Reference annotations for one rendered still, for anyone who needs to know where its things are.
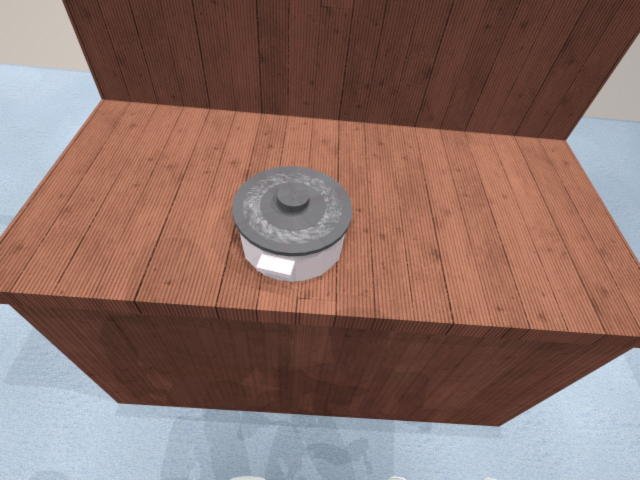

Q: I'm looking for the table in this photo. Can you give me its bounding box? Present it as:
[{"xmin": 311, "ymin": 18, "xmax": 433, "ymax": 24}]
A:
[{"xmin": 0, "ymin": 0, "xmax": 640, "ymax": 427}]

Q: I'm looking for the knob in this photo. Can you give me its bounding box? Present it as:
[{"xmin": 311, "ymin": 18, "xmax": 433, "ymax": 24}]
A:
[{"xmin": 277, "ymin": 184, "xmax": 310, "ymax": 212}]

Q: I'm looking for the pot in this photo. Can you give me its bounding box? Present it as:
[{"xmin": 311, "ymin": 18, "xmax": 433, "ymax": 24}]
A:
[{"xmin": 240, "ymin": 234, "xmax": 345, "ymax": 282}]

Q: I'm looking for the lid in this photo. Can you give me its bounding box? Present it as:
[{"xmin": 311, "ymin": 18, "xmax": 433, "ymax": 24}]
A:
[{"xmin": 232, "ymin": 166, "xmax": 352, "ymax": 256}]

